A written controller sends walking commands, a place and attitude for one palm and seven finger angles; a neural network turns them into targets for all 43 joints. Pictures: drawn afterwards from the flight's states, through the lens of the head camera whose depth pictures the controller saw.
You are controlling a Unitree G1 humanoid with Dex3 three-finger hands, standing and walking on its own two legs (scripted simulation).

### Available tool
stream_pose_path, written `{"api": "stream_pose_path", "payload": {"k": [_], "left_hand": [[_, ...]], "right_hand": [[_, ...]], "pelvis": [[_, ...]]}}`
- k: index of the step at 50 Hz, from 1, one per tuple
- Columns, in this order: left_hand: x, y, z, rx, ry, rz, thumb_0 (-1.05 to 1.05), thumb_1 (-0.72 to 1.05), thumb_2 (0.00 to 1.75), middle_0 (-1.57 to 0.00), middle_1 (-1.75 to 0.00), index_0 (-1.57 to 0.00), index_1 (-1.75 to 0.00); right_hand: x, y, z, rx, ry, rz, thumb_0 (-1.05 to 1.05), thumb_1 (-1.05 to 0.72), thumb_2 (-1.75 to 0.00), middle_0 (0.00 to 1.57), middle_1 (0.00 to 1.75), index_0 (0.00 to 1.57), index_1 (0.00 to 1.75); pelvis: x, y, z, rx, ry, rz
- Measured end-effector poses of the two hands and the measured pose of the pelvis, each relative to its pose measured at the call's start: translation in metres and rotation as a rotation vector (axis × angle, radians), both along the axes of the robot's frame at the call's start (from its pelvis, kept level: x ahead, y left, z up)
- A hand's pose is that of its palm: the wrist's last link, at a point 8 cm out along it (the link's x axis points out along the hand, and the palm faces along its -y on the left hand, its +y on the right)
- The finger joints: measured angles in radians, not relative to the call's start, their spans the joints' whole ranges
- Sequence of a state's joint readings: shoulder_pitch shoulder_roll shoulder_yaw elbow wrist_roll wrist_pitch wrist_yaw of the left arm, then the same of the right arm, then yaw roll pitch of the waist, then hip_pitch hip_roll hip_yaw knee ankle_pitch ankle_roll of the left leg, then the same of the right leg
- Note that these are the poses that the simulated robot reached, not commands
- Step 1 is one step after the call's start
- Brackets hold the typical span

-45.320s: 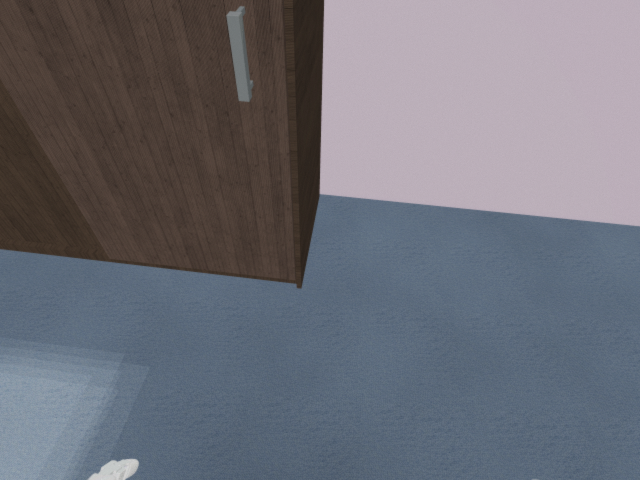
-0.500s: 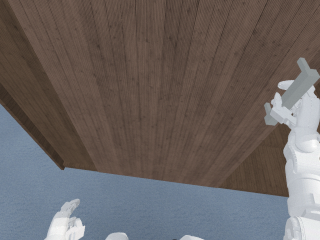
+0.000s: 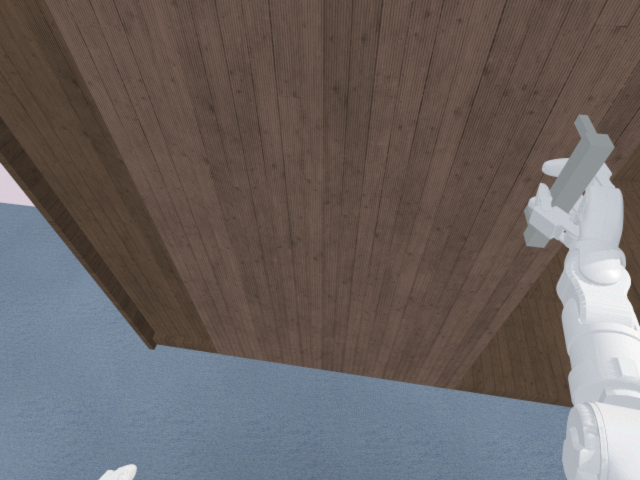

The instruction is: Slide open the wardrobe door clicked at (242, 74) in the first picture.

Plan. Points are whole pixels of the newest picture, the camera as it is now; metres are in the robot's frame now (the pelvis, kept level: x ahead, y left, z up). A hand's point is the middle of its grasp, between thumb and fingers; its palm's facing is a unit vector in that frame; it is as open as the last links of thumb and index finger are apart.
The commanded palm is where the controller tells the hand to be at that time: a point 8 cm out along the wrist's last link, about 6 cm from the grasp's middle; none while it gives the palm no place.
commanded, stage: stop walking and hold the door there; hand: right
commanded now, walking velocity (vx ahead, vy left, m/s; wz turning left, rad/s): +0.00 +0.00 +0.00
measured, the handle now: (557, 185) +0.47 -0.28 +0.13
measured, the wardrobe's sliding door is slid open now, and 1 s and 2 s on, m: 0.48 0.48 0.48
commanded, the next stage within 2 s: loosen the grip on the handle in 0.24 s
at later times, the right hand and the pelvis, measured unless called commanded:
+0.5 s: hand (552, 210) +0.42 -0.26 +0.13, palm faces +0.37 +0.92 -0.12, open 6.9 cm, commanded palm +0.38 -0.29 +0.12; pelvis +0.00 +0.02 +0.00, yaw -1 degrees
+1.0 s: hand (555, 213) +0.43 -0.27 +0.11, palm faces +0.37 +0.92 -0.15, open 14.0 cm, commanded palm +0.39 -0.31 +0.12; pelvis +0.01 +0.00 -0.01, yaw +0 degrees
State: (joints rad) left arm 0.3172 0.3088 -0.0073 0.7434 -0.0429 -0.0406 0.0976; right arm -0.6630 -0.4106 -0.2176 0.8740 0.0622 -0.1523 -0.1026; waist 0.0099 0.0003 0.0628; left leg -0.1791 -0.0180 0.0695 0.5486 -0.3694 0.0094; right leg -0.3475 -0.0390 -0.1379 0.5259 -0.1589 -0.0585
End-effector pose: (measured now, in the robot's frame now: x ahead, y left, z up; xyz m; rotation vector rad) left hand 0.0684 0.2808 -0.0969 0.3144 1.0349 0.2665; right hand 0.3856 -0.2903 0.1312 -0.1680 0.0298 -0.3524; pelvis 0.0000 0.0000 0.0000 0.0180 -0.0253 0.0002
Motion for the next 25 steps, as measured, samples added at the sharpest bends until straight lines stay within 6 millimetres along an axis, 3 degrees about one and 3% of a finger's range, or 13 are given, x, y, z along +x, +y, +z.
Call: {"api": "stream_pose_path", "payload": {"k": [6,17,25], "left_hand": [[0.009,-0.002,0.0,-0.022,-0.028,-0.007,0.01,0.9,0.9,-0.2,-0.3,-0.2,-0.3],[0.045,-0.018,-0.004,-0.085,-0.089,-0.027,0.01,0.9,0.9,-0.21,-0.3,-0.21,-0.3],[0.057,-0.008,0.013,-0.069,-0.186,-0.083,0.01,0.9,0.9,-0.21,-0.3,-0.21,-0.3]], "right_hand": [[-0.001,0.003,0.001,0.001,0.015,-0.025,-0.09,-0.73,-0.77,0.4,1.36,0.29,1.4],[-0.001,0.003,0.001,-0.006,0.017,-0.033,-0.09,-0.72,-0.78,0.4,1.34,0.28,1.4],[-0.002,-0.011,0.003,0.06,0.018,-0.031,-0.05,-0.49,-0.7,0.43,1.37,0.38,1.4]], "pelvis": [[0.002,0.004,0.003,0.003,0.007,0.007],[0.014,0.008,0.003,-0.006,0.02,0.021],[0.004,0.016,-0.001,-0.013,0.067,-0.011]]}}
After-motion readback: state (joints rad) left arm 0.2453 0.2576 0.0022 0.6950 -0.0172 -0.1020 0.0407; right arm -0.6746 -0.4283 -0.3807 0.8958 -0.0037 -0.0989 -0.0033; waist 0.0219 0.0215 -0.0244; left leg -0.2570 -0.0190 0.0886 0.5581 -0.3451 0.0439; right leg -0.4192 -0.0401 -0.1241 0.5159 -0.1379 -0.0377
